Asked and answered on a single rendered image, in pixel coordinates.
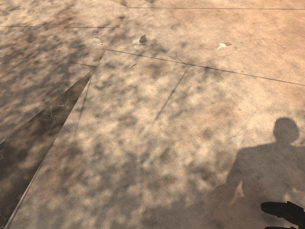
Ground robot right hand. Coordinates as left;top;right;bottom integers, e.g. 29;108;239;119
260;201;305;229

